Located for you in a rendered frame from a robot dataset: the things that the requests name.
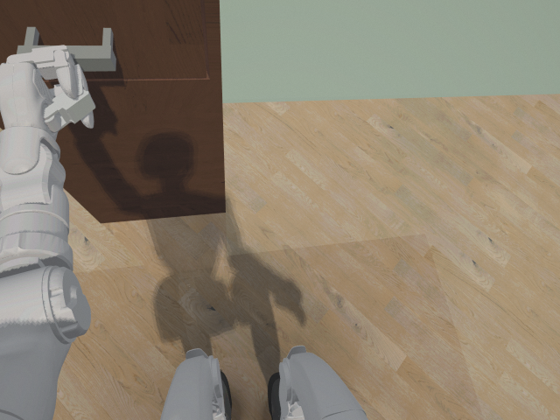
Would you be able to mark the cabinet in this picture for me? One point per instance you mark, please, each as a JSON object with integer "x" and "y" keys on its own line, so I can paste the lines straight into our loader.
{"x": 156, "y": 149}

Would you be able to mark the handle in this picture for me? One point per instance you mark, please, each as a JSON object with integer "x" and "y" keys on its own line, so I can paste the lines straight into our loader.
{"x": 91, "y": 58}

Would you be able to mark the drawer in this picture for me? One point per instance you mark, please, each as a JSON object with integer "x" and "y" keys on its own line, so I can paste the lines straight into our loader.
{"x": 152, "y": 38}

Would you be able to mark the robot right thigh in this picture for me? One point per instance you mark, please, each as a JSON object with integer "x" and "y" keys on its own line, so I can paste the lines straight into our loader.
{"x": 313, "y": 384}

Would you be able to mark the left robot forearm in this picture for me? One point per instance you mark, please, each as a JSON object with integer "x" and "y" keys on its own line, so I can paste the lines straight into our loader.
{"x": 34, "y": 210}

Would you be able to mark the left robot hand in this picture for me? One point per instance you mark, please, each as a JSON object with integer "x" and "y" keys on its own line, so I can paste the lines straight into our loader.
{"x": 24, "y": 96}

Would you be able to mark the left robot upper arm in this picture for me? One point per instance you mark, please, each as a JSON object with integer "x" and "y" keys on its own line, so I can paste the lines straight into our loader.
{"x": 42, "y": 311}

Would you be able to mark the robot right shin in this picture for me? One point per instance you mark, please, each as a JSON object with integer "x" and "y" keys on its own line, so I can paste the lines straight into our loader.
{"x": 291, "y": 412}

